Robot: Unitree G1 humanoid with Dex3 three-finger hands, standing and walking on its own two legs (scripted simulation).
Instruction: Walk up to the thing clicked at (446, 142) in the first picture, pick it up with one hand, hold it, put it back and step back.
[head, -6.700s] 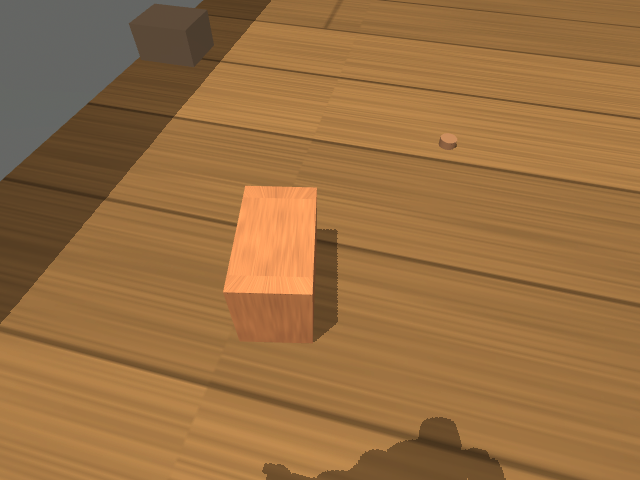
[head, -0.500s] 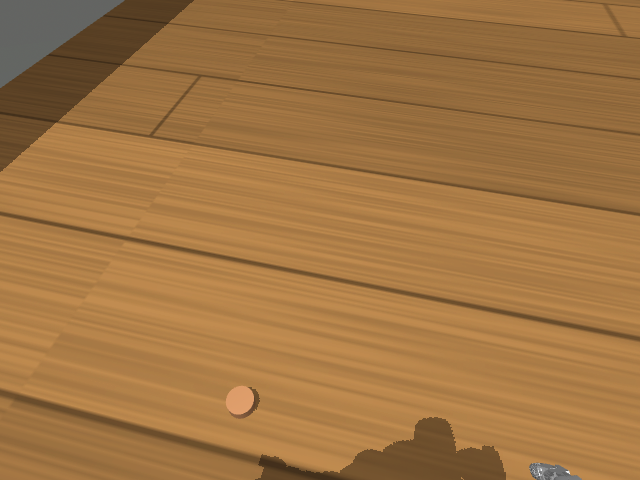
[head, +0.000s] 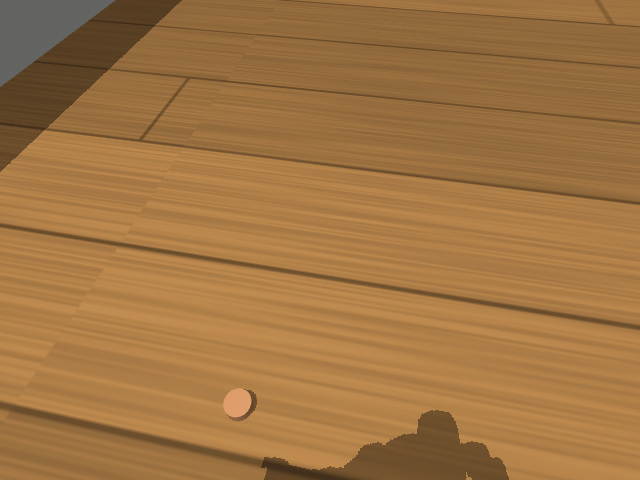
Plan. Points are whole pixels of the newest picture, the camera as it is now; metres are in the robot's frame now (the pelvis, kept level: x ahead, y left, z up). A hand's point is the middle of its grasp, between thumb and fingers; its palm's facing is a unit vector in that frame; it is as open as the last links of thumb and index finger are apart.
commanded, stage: walk up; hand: left
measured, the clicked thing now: (238, 404) +0.44 +0.25 -0.76
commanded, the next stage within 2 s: stand in 0.12 s
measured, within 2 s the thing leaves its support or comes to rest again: neither
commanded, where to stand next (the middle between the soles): +0.05 +0.01 m, yaw +1 degrees
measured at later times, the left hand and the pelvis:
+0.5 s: hand out of the picture +0.09 +0.25 -0.15, palm faces -0.01 -0.94 -0.34, open 7.4 cm; pelvis +0.00 +0.00 +0.00, yaw +1 degrees
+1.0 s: hand out of the picture +0.06 +0.25 -0.16, palm faces -0.01 -0.94 -0.34, open 7.4 cm; pelvis -0.01 +0.00 +0.00, yaw +2 degrees
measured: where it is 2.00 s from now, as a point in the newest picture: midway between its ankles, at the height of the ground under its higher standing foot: outside the picture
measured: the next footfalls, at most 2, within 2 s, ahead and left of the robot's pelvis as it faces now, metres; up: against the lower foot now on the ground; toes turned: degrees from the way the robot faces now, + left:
none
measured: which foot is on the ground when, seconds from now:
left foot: down 0.00-1.00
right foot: down 0.00-1.00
